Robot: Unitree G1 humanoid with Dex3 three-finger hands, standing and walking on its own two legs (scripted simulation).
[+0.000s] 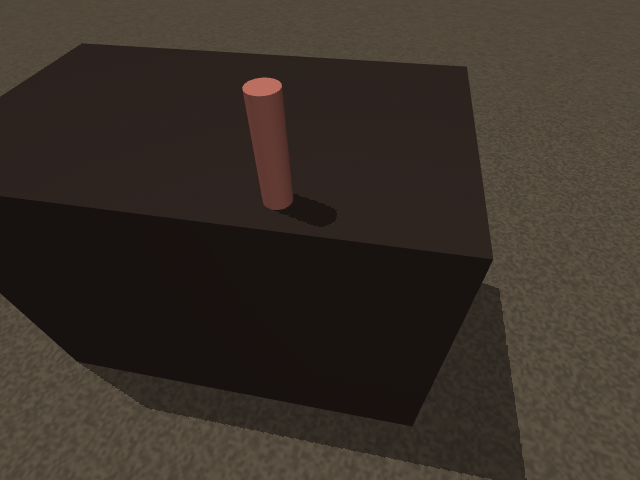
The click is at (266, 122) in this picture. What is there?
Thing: slim round
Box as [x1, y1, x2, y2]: [242, 78, 292, 209]
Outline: 256,78 246,82 242,88 261,194 265,206 271,209 281,209 288,206 292,201 292,190 281,84 279,81 272,78
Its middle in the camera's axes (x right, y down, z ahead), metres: -0.08 -0.14 +0.60
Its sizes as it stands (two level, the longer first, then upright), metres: 0.054 0.054 0.206
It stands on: a support 0.80 m high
